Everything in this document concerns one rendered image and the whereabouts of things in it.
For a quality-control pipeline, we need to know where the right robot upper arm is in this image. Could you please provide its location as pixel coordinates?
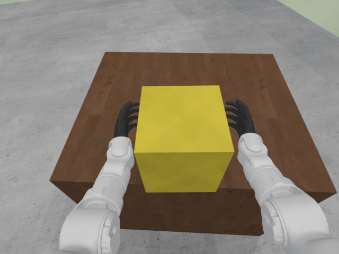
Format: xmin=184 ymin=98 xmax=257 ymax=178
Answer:
xmin=261 ymin=194 xmax=339 ymax=254

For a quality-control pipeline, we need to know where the robot left forearm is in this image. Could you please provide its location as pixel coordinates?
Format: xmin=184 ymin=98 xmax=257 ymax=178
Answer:
xmin=59 ymin=137 xmax=135 ymax=248

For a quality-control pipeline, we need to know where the robot left hand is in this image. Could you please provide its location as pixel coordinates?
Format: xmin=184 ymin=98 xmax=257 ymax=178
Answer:
xmin=114 ymin=101 xmax=139 ymax=138

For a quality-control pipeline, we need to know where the pedestal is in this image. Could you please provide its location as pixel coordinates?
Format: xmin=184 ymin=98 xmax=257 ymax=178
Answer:
xmin=49 ymin=52 xmax=337 ymax=236

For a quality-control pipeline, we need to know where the robot right hand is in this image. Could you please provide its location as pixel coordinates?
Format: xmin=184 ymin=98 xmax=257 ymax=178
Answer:
xmin=225 ymin=99 xmax=256 ymax=138

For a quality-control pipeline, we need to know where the robot right forearm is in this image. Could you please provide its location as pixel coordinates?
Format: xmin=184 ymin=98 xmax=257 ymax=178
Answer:
xmin=237 ymin=133 xmax=329 ymax=233

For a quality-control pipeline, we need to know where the left robot upper arm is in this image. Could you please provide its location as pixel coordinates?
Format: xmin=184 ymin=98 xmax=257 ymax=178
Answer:
xmin=40 ymin=208 xmax=120 ymax=254

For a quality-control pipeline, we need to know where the carton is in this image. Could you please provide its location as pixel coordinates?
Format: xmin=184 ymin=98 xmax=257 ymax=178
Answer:
xmin=134 ymin=85 xmax=234 ymax=193

